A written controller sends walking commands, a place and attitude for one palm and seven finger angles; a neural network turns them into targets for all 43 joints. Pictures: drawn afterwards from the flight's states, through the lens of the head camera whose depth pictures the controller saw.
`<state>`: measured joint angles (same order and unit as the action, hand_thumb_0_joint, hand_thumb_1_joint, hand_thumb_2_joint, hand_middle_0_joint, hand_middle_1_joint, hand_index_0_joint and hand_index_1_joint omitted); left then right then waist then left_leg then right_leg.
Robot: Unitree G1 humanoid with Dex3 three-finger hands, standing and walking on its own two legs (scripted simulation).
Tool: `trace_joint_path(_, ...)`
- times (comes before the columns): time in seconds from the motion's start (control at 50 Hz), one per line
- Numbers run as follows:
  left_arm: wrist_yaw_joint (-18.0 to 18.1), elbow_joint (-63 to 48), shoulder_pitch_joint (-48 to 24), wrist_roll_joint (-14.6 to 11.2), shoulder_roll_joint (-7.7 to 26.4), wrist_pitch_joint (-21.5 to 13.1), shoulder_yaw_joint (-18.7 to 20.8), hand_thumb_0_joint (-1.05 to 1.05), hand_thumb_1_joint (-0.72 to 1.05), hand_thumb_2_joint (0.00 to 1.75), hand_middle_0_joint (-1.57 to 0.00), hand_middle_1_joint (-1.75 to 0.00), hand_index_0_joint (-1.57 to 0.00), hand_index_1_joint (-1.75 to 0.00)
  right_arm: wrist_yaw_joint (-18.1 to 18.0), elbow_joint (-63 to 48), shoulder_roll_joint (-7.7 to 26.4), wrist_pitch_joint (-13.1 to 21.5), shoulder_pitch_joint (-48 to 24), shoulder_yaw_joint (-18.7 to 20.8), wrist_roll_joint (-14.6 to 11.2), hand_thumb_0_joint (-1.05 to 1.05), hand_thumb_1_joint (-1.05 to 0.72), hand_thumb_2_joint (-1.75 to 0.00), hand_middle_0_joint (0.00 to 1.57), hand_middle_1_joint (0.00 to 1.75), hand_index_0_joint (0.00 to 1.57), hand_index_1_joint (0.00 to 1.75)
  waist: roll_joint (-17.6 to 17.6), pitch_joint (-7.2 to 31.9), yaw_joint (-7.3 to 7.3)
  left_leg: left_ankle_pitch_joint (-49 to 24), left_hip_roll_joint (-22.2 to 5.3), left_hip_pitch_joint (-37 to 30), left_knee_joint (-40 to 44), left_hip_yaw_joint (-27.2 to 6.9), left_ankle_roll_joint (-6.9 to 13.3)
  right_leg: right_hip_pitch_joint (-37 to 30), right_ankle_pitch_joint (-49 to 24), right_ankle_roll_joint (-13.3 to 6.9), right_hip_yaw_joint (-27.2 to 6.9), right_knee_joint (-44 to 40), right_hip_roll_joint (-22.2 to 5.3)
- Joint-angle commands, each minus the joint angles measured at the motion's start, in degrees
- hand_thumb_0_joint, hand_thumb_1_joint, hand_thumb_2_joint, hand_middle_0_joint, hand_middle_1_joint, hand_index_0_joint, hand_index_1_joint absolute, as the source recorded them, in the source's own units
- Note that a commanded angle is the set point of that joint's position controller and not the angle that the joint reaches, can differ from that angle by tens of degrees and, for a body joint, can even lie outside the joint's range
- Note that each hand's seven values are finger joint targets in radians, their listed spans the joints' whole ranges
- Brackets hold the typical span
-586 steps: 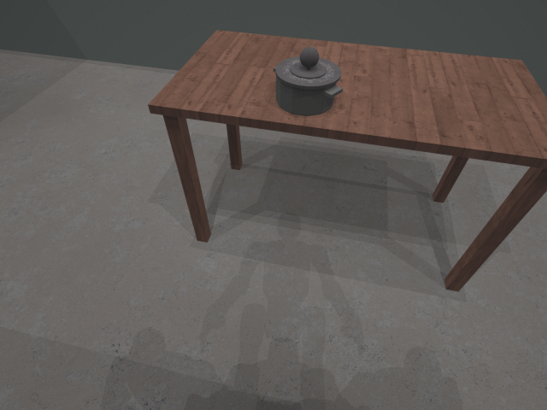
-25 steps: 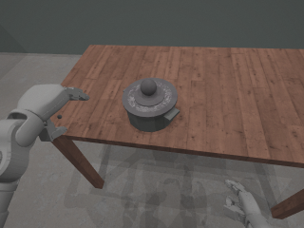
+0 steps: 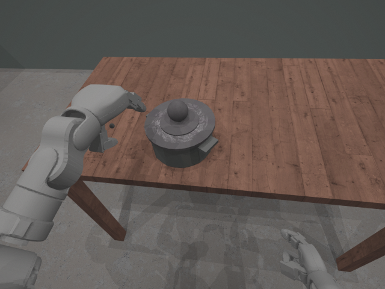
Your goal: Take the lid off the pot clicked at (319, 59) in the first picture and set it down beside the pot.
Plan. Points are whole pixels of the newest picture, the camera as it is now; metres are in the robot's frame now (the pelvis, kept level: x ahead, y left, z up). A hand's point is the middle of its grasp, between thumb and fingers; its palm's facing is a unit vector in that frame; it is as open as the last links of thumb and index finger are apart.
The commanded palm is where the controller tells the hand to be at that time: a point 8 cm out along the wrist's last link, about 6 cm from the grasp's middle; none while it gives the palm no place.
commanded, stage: move the open hand above the knob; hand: left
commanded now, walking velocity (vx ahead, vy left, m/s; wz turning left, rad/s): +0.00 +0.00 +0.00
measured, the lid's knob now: (177, 110) +0.51 +0.09 +0.07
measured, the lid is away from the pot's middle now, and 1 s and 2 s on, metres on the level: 0.00 0.00 0.00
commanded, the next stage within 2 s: lower the open fingers around the knob in 1.78 s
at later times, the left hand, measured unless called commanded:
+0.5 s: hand (139, 125) +0.40 +0.15 +0.13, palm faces -0.31 -0.01 -0.95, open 10.5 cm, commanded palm +0.40 +0.15 +0.22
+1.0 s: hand (164, 87) +0.47 +0.10 +0.17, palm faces -0.18 -0.06 -0.98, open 10.4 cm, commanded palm +0.46 +0.11 +0.22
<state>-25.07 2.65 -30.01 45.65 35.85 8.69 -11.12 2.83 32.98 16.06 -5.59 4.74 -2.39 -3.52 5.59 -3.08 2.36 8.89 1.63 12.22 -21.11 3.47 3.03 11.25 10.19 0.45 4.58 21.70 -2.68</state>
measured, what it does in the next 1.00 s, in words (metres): stands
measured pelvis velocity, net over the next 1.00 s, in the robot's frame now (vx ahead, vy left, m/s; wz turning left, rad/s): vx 0.02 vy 0.00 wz -0.02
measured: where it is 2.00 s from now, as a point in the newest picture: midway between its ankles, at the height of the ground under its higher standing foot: outside the picture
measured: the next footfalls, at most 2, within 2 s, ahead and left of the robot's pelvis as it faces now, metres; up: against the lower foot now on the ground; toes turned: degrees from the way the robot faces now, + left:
none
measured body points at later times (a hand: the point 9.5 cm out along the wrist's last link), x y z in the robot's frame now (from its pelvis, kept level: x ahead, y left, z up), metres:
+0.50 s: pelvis +0.02 -0.01 +0.00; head +0.05 -0.06 +0.45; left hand +0.41 +0.15 +0.19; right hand +0.20 -0.26 -0.11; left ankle +0.03 +0.09 -0.75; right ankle +0.01 -0.13 -0.75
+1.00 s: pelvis +0.02 +0.00 +0.00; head +0.05 -0.04 +0.45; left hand +0.48 +0.10 +0.23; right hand +0.17 -0.24 -0.13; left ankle +0.03 +0.09 -0.75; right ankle +0.01 -0.13 -0.74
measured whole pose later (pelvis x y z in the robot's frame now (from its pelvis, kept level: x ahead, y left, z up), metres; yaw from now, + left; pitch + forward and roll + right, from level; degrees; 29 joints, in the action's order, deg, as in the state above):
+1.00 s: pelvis +0.02 +0.00 +0.00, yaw -1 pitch +4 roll +0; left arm -21.1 29.1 -53.6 48.6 23.1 17.8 -18.5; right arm 3.6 35.3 15.7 -6.4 9.0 -1.4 -4.1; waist 5.1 0.7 -1.0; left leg 10.9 1.3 15.4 -22.2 4.4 2.6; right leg 15.4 12.5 0.3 3.4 24.0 -2.4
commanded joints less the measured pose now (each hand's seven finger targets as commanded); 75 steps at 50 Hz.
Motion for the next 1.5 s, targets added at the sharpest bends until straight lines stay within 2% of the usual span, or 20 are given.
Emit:
trace_joint_path(0.0,2.0,-2.3,-12.7,-1.2,6.0,4.3,9.5,0.0,-0.32,1.4,-0.8,-0.08,-0.8,-0.08,1.2,-9.5,7.2,1.7,-5.9,3.2,-0.6,0.0,-0.9,-0.9,0.2,0.3,0.2,0.3,-4.2,19.3,1.16,-11.3,0.5,-6.8,1.9,-3.9,0.0,-5.3,-8.9,-3.0,-1.9,-1.4,3.6)
trace_joint_path(0.06,-0.7,-7.5,-7.6,-0.1,-3.0,4.5,0.2,0.0,-0.32,1.4,-0.8,-0.08,-0.8,-0.08,2.6,-12.7,6.4,1.0,-9.0,2.8,-1.3,0.0,-0.9,-0.9,0.2,0.3,0.2,0.3,-4.7,19.7,-0.89,-12.1,0.7,-7.4,-0.7,-3.1,0.4,-3.3,-10.2,-2.8,-1.4,-0.8,3.8)
trace_joint_path(0.12,-0.2,-7.4,-24.1,3.3,14.4,4.3,11.1,0.0,-0.32,1.4,-0.8,-0.08,-0.8,-0.08,0.4,-10.6,8.3,-0.2,-6.1,3.0,-0.9,0.0,-0.9,-0.9,0.2,0.3,0.2,0.3,-8.5,18.2,-1.61,-6.9,0.8,-5.7,0.4,-2.7,0.8,-4.6,-7.8,-1.8,-2.6,-1.9,3.5)
trace_joint_path(0.18,1.9,-13.1,-43.4,3.4,26.8,0.9,19.9,0.0,-0.32,1.4,-0.8,-0.08,-0.8,-0.08,-1.6,-10.1,6.7,3.4,-5.0,2.1,-0.1,0.0,-0.9,-0.9,0.2,0.3,0.2,0.3,-3.3,28.7,-1.13,-11.0,0.9,-8.3,-0.6,-4.5,1.6,-10.4,-12.2,-2.6,-5.5,-0.2,3.0)
trace_joint_path(0.26,2.1,1.6,-26.4,-0.7,12.7,0.6,13.5,0.0,-0.32,1.4,-0.8,-0.08,-0.8,-0.08,-1.2,-8.6,6.7,3.3,-3.5,2.8,-0.5,0.0,-0.9,-0.9,0.2,0.3,0.2,0.3,-3.4,23.5,-1.1,-14.0,0.9,-8.3,-0.3,-3.4,1.1,-8.0,-15.6,-2.6,-3.4,-1.2,3.3)
trace_joint_path(0.32,0.2,9.7,-12.6,-1.1,2.1,4.1,4.7,0.0,-0.32,1.4,-0.8,-0.08,-0.8,-0.08,0.8,-8.7,7.9,1.3,-3.2,3.4,-1.4,0.0,-0.9,-0.9,0.2,0.3,0.2,0.3,-7.0,15.4,-0.98,-11.7,1.0,-4.1,-0.2,-2.0,0.2,-4.4,-15.2,-2.1,-2.3,-0.9,2.9)
trace_joint_path(0.36,-1.2,5.5,-12.9,0.1,-2.4,4.9,0.0,0.0,-0.32,1.4,-0.8,-0.08,-0.8,-0.08,1.7,-10.4,7.8,0.6,-5.4,3.6,-2.1,0.0,-0.9,-0.9,0.2,0.3,0.2,0.3,-7.8,15.6,-2.02,-12.0,1.3,-4.5,-1.4,-1.6,0.6,-3.4,-16.0,-2.2,-2.1,-0.8,3.2)
trace_joint_path(0.4,-1.5,-7.6,-27.2,1.9,3.0,4.3,1.2,0.0,-0.32,1.4,-0.8,-0.08,-0.8,-0.08,1.5,-11.3,7.6,-0.1,-6.3,3.7,-1.6,0.0,-0.9,-0.9,0.2,0.3,0.2,0.3,-4.6,21.6,-2.35,-13.4,1.5,-8.4,-1.3,-2.2,1.1,-5.4,-16.4,-2.2,-2.5,-0.4,3.2)
trace_joint_path(0.48,2.2,-14.3,-48.5,2.8,21.2,0.7,14.6,0.0,-0.32,1.4,-0.8,-0.08,-0.8,-0.08,-1.3,-9.8,6.4,3.9,-2.9,2.8,0.0,0.0,-0.9,-0.9,0.2,0.3,0.2,0.3,-1.8,32.6,-2.62,-17.8,0.7,-12.4,-2.8,-4.9,1.8,-9.4,-19.8,-2.8,-5.7,1.4,3.2)
trace_joint_path(0.56,4.5,13.6,-34.5,1.0,9.2,4.1,10.0,0.0,-0.32,1.4,-0.8,-0.08,-0.8,-0.08,-0.9,-5.3,7.3,1.7,-0.9,3.0,-1.1,0.0,-0.9,-0.9,0.2,0.3,0.2,0.3,-8.6,18.2,-2.04,-11.2,0.4,-5.5,0.9,-2.8,0.8,-4.6,-13.6,-2.5,-2.6,-1.4,3.8)
trace_joint_path(0.66,2.9,4.5,-28.3,2.8,-8.7,7.1,-5.3,0.0,-0.32,1.4,-0.8,-0.08,-0.8,-0.08,2.7,-9.6,6.3,0.3,-5.5,3.4,-1.4,0.0,-0.9,-0.9,0.2,0.3,0.2,0.3,-3.1,25.9,-1.94,-18.6,1.1,-9.5,-1.9,-2.8,0.3,-4.4,-17.4,-3.2,-1.7,1.5,3.4)
trace_joint_path(0.78,3.8,7.1,-54.6,5.2,9.8,8.5,6.1,0.0,-0.32,1.4,-0.8,-0.08,-0.8,-0.08,-0.3,-6.5,6.8,0.2,-2.3,2.6,-0.8,0.0,-0.9,-0.9,0.2,0.3,0.2,0.3,-10.9,24.3,-4.23,-10.0,0.9,-6.3,-0.5,-3.4,1.3,-5.8,-14.8,-2.3,-3.8,0.1,3.7)
trace_joint_path(0.9,6.1,15.4,-48.0,3.3,-3.9,7.9,-1.6,0.0,-0.32,1.4,-0.8,-0.08,-0.8,-0.08,0.1,-5.2,5.8,2.1,-0.6,2.8,-0.2,0.0,-0.9,-0.9,0.2,0.3,0.2,0.3,-3.0,28.2,-3.19,-16.4,0.2,-9.5,-1.2,-4.0,0.3,-2.9,-15.5,-3.5,-3.2,2.3,3.4)
trace_joint_path(0.96,5.3,28.4,-37.6,4.9,-7.8,10.4,-3.4,0.0,-0.32,1.4,-0.8,-0.08,-0.8,-0.08,1.4,-4.5,7.1,0.5,0.8,3.2,-1.0,0.0,-0.9,-0.9,0.2,0.3,0.2,0.3,-9.5,21.1,-3.46,-14.2,0.4,-5.1,-0.9,-3.2,-0.1,-1.4,-14.9,-3.1,-1.0,1.7,4.3)
trace_joint_path(1.0,4.7,27.3,-42.4,5.5,-5.5,10.6,-2.9,0.0,-0.32,1.4,-0.8,-0.08,-0.8,-0.08,0.9,-5.1,7.4,-0.2,0.5,3.0,-1.2,0.0,-0.9,-0.9,0.2,0.3,0.2,0.3,-11.6,20.4,-3.92,-10.3,0.9,-3.4,-0.2,-2.1,0.1,-2.1,-13.9,-2.4,-1.5,1.3,3.9)
trace_joint_path(1.1,5.6,11.2,-66.9,4.8,1.6,7.7,0.3,0.0,-0.32,1.4,-0.8,-0.08,-0.8,-0.08,-0.7,-6.1,5.8,2.8,1.3,3.3,0.0,0.0,-0.9,-0.9,0.2,0.3,0.2,0.3,-4.3,32.9,-5.38,-14.1,0.4,-9.8,-2.8,-4.8,1.4,-4.3,-17.5,-3.4,-5.3,2.6,3.1)
trace_joint_path(1.26,6.3,30.8,-43.7,5.0,-5.1,9.7,-0.6,0.0,-0.32,1.4,-0.8,-0.08,-0.8,-0.08,0.2,-4.5,7.3,1.3,3.2,3.5,-0.5,0.0,-0.9,-0.9,0.2,0.3,0.2,0.3,-9.5,23.6,-2.92,-15.4,0.5,-4.0,-0.9,-2.7,0.7,-3.9,-18.4,-2.9,-2.4,2.1,3.4)
trace_joint_path(1.36,5.1,9.7,-56.4,5.2,-3.3,8.2,-2.5,0.0,-0.32,1.4,-0.8,-0.08,-0.8,-0.08,0.7,-7.9,6.1,1.2,1.2,4.2,-0.2,0.0,-0.9,-0.9,0.2,0.3,0.2,0.3,-5.2,33.3,-4.6,-22.3,0.1,-11.3,-4.0,-4.7,1.8,-4.9,-21.8,-3.0,-4.2,2.6,3.1)
trace_joint_path(1.38,5.4,10.0,-58.8,5.3,0.6,7.9,0.4,0.0,-0.32,1.4,-0.8,-0.08,-0.8,-0.08,0.4,-7.1,6.3,1.5,2.0,4.2,-0.2,0.0,-0.9,-0.9,0.2,0.3,0.2,0.3,-6.8,32.1,-4.85,-20.6,0.0,-10.9,-3.7,-4.4,1.9,-5.1,-22.1,-2.8,-4.4,2.3,3.4)
trace_joint_path(1.48,6.2,22.5,-55.6,4.1,-1.3,9.5,-0.1,0.0,-0.32,1.4,-0.8,-0.08,-0.8,-0.08,-0.6,-4.0,6.7,1.3,2.6,3.3,-0.6,0.0,-0.9,-0.9,0.2,0.3,0.2,0.3,-9.2,23.3,-4.78,-12.2,0.5,-5.6,-1.0,-3.5,1.3,-2.1,-16.8,-2.8,-3.5,1.3,3.6)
